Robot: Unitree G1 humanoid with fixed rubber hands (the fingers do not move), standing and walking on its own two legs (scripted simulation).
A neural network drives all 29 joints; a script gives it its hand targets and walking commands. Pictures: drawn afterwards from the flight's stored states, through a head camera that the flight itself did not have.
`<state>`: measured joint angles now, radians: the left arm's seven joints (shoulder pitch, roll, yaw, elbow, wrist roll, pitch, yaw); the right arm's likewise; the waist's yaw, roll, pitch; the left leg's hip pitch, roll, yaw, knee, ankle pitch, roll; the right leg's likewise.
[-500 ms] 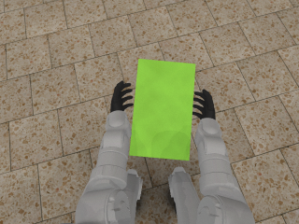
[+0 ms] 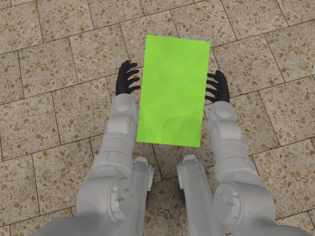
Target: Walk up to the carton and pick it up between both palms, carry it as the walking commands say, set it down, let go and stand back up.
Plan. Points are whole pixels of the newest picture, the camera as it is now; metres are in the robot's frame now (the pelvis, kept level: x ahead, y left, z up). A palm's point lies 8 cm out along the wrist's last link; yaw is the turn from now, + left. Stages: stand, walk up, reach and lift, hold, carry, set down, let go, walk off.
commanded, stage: set down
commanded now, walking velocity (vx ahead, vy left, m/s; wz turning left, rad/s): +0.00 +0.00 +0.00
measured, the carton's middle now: (169, 94) +0.47 -0.02 -0.17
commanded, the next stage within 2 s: none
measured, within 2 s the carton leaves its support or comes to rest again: neither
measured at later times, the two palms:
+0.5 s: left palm (130, 95) +0.47 +0.10 -0.16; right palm (211, 100) +0.45 -0.15 -0.18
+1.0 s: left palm (135, 96) +0.49 +0.10 -0.24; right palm (206, 100) +0.48 -0.15 -0.26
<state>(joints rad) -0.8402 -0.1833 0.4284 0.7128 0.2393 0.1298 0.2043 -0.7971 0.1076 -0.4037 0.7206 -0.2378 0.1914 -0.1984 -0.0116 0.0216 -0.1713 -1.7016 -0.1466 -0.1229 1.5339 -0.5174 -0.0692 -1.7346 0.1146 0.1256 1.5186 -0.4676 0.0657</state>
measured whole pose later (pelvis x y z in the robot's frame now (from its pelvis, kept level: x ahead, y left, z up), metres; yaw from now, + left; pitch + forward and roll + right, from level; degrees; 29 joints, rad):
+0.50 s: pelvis -0.02 +0.00 -0.07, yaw +0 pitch +42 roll +1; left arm -1.05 -0.13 0.48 0.75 0.26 0.18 0.20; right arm -1.02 0.03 -0.41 0.79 -0.23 0.24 -0.18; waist -0.02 0.03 -0.08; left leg -1.96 -0.18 -0.12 1.77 -0.54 -0.09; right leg -1.99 0.14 0.12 1.75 -0.49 0.09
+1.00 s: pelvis -0.03 +0.00 -0.13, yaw +1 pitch +45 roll +1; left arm -1.20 -0.06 0.47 0.77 0.22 0.19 0.20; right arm -1.19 -0.06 -0.38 0.84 -0.18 0.24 -0.16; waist -0.02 0.04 0.02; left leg -2.17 -0.20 -0.11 1.95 -0.56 -0.11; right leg -2.20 0.16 0.11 1.93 -0.51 0.10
